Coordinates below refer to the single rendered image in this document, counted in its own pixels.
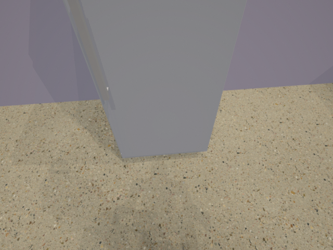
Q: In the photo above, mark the handle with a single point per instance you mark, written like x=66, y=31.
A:
x=87, y=42

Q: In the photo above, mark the fridge door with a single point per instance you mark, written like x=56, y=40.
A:
x=165, y=63

